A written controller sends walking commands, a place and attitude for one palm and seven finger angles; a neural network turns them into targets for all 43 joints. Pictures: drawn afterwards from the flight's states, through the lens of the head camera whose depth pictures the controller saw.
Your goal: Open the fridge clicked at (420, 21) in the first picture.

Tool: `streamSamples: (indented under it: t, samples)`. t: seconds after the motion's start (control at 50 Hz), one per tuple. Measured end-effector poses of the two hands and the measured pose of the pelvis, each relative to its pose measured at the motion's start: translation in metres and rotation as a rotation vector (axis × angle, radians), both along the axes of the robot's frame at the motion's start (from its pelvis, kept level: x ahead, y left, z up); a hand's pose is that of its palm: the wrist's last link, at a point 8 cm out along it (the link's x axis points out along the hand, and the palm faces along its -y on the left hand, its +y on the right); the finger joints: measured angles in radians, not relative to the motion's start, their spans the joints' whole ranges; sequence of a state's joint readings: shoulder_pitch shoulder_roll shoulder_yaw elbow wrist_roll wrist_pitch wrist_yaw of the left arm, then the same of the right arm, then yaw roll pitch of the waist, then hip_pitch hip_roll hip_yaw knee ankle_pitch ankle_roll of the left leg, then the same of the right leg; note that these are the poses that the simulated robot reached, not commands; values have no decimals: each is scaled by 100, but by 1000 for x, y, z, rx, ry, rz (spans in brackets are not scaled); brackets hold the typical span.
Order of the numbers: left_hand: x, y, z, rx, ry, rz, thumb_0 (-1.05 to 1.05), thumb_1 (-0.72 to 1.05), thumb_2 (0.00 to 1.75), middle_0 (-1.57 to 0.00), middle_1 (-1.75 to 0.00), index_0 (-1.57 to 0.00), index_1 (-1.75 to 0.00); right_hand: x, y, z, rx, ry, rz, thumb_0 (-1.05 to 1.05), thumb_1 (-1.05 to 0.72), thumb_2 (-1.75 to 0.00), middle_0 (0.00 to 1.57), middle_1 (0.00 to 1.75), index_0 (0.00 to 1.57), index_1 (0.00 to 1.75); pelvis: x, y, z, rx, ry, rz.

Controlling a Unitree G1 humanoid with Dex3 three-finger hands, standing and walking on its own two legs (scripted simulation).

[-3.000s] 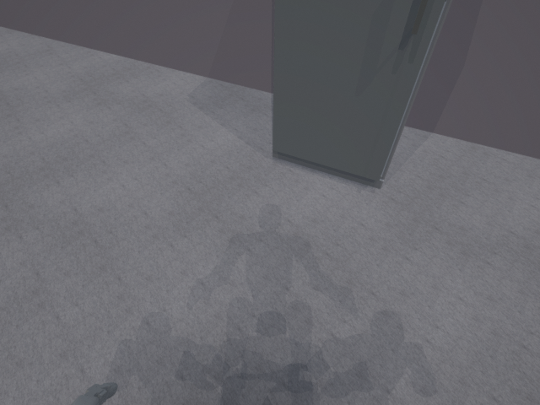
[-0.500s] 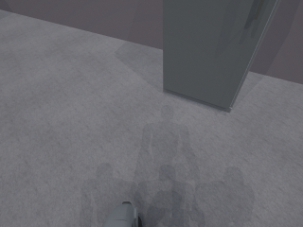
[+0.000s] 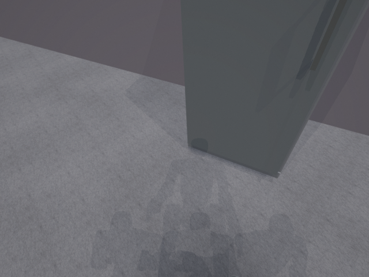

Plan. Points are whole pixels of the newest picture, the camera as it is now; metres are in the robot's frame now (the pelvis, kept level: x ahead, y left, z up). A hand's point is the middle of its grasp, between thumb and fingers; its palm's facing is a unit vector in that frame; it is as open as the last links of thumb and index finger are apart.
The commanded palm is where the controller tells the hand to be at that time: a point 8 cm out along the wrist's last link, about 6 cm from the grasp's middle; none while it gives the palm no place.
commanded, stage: walk to a spot facing it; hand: right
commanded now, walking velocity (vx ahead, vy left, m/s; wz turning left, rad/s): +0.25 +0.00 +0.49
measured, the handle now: (334, 16) +0.75 -0.42 +0.20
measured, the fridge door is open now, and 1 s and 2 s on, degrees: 0 0 0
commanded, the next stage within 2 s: turn to face it in 0.08 s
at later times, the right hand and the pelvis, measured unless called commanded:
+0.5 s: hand (247, 216) +0.31 -0.16 -0.15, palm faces -0.05 +0.98 -0.22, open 7.4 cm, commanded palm none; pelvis +0.17 +0.01 +0.00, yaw +0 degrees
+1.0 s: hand (299, 255) +0.21 -0.27 -0.16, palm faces +0.28 +0.93 -0.24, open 7.4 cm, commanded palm none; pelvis +0.20 -0.05 +0.01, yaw -14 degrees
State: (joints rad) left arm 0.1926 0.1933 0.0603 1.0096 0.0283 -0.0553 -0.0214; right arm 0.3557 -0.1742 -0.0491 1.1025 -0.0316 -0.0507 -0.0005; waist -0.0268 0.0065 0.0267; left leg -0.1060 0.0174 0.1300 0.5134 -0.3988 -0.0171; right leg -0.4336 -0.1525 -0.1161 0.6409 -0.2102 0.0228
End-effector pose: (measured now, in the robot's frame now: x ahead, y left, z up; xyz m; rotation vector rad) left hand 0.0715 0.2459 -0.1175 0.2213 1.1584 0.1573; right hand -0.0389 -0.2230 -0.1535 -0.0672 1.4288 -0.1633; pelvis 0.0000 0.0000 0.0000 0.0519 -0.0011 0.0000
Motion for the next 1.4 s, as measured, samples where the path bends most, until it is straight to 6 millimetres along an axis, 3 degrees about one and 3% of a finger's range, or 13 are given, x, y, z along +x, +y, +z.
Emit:
streamSamples:
  t: [0.04,0.1,0.24,0.38,0.46,0.58,0.66,0.74,0.82,0.94,1.08,1.28,1.4]
  samples:
    - [24,-13,-2,3,-18,-5,1,93,90,-19,-29,-20,-30,12,-11,-6,7,39,-3,1,-91,-90,20,30,20,30,21,-10,-4,-19,-3,15]
    - [38,-31,0,-14,-23,27,1,92,90,-19,-29,-20,-30,46,-25,0,-2,65,37,1,-91,-90,20,30,20,30,47,-20,1,-22,-10,57]
    - [21,-36,5,-12,109,171,-1,96,90,-20,-29,-20,-30,177,-40,22,-41,-58,148,1,-91,-90,20,30,19,30,98,-25,18,-29,-3,120]
    - [-6,-44,-16,-114,345,233,0,92,90,-20,-29,-20,-30,300,-9,31,-77,-245,220,1,-91,-90,20,30,19,30,146,-5,9,-57,-4,77]
    - [8,-39,-33,-159,416,222,0,91,90,-20,-29,-20,-30,335,12,32,-84,-327,206,0,-91,-90,20,30,19,30,168,7,-1,-55,-10,26]
    - [86,-24,-29,-131,300,135,1,91,90,-20,-29,-20,-30,328,17,37,-67,-323,109,0,-91,-90,20,30,20,30,181,5,7,-56,-17,-35]
    - [147,-19,-18,-80,182,52,1,91,90,-19,-29,-20,-30,318,-6,33,-82,-311,42,-2,-92,-90,21,30,20,30,186,-4,7,-44,-11,-87]
    - [201,-24,-8,-9,86,-45,0,91,90,-19,-29,-20,-30,300,-38,15,-83,-283,-34,-1,-92,-90,21,30,20,30,191,-20,-2,-23,-10,-140]
    - [235,-36,-2,50,20,-129,0,91,90,-19,-29,-20,-30,274,-71,-3,-90,-218,-105,0,-91,-90,20,30,20,30,193,-36,-11,-16,-4,-179]
    - [249,-54,15,66,40,-201,0,91,90,-20,-29,-20,-30,244,-93,16,-114,-151,-167,1,-91,-90,20,30,20,30,196,-45,9,-10,13,-227]
    - [254,-68,12,16,60,-247,0,90,90,-20,-29,-20,-30,224,-91,31,-144,-126,-217,1,-91,-90,20,30,19,30,200,-42,17,-24,10,-277]
    - [253,-47,-18,-71,105,-281,0,90,90,-20,-30,-20,-30,229,-43,42,-181,-184,-252,1,-91,-90,20,30,20,30,201,-6,9,-66,2,-339]
    - [259,-24,-24,-87,136,-308,1,90,90,-20,-29,-20,-30,210,-2,52,-190,-196,-296,1,-90,-90,20,30,20,30,200,17,13,-84,-6,-392]
